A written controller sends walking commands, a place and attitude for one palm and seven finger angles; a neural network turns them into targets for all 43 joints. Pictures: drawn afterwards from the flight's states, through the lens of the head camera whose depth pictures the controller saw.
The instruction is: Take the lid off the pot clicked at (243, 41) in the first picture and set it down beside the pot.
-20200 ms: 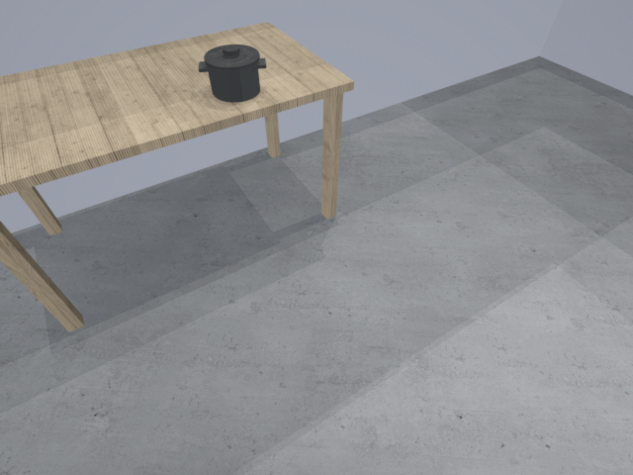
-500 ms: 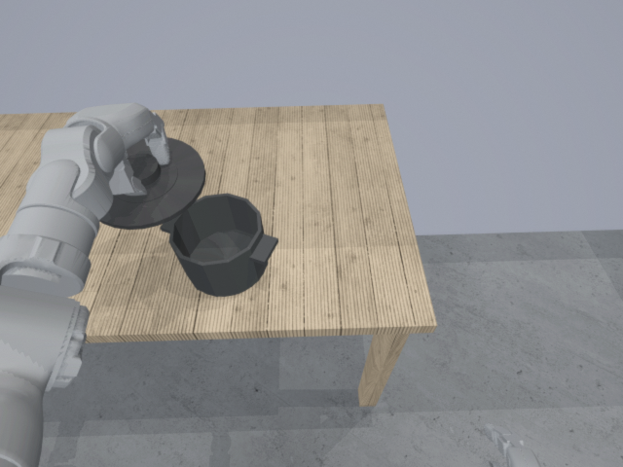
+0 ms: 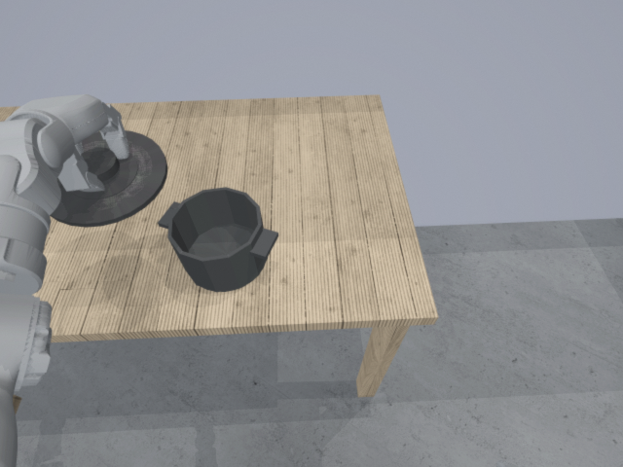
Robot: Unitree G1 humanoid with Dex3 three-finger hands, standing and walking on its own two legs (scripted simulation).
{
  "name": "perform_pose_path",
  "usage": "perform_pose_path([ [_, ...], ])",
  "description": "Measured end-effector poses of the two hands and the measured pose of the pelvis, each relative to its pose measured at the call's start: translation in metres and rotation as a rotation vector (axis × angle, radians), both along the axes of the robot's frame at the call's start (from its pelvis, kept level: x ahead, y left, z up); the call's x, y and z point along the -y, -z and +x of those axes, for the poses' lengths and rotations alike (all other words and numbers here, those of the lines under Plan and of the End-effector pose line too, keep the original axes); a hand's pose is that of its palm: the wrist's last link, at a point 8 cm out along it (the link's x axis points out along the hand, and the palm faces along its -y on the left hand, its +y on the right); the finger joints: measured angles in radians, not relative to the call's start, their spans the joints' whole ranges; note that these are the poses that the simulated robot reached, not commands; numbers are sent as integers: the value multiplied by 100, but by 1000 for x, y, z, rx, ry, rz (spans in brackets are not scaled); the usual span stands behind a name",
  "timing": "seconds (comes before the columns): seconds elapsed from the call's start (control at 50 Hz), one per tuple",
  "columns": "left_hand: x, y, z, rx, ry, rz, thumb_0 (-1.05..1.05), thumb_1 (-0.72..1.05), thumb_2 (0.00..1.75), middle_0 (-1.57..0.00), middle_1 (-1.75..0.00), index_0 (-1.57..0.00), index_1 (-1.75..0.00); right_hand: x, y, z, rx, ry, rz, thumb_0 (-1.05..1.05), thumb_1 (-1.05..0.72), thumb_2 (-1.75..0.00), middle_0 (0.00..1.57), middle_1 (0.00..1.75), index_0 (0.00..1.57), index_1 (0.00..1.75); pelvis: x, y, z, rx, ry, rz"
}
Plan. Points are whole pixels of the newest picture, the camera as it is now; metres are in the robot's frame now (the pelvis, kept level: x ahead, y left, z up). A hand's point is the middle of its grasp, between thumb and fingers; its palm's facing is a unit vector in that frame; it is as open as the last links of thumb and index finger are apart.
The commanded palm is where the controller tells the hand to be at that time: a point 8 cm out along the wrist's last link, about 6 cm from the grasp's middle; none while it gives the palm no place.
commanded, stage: move the lid sideways beside the pot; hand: left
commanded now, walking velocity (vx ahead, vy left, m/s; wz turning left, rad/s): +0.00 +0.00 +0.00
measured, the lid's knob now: (97, 164) +0.48 +0.28 +0.12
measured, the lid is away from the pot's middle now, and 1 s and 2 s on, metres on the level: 0.12 0.24 0.23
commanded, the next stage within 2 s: lower the lid onto the table in 0.96 s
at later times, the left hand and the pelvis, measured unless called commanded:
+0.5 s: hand (35, 172) +0.44 +0.34 +0.14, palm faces -0.39 -0.11 -0.91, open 8.1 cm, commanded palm +0.46 +0.34 +0.22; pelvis +0.01 +0.00 +0.00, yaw +0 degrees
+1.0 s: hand out of the picture +0.44 +0.39 +0.14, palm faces -0.39 -0.14 -0.91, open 8.1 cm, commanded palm +0.47 +0.38 +0.22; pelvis +0.01 +0.01 -0.01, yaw +0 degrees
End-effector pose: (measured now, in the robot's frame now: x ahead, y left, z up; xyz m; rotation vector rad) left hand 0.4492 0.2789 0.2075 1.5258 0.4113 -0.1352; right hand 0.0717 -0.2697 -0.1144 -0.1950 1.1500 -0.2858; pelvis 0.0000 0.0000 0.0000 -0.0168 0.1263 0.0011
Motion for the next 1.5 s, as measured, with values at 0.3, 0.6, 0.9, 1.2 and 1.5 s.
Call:
perform_pose_path([
  [0.3, -33, 2, -2, -31, -65, -16, -2, 19, 72, -67, -103, -61, -98, 8, -4, -1, -6, 10, -44, 1, -91, -90, 20, 30, 20, 30, 2, 1, 0, -14, 5, -5],
  [0.6, -71, 7, -3, -67, -118, -23, -2, 19, 72, -67, -103, -61, -98, 13, -3, -4, -80, 18, -72, 1, -91, -90, 20, 30, 20, 30, 1, 3, 7, -47, -2, -15],
  [0.9, -106, 9, -2, -71, -187, -30, -2, 19, 72, -66, -103, -61, -98, 6, -3, -14, -122, 35, -85, 1, -91, -90, 20, 30, 20, 30, -6, 6, 11, -73, -1, -25],
  [1.2, -106, 15, 1, -93, -162, -29, -2, 19, 72, -66, -103, -61, -98, -4, -1, -22, -136, 36, -80, 1, -91, -90, 20, 30, 20, 30, -14, 7, 8, -80, 0, -30],
  [1.5, -106, 28, -5, -90, -132, -41, -2, 19, 72, -66, -103, -60, -98, -4, -2, -34, -144, 52, -90, 1, -91, -90, 20, 30, 20, 30, -17, 9, 2, -86, 6, -32],
])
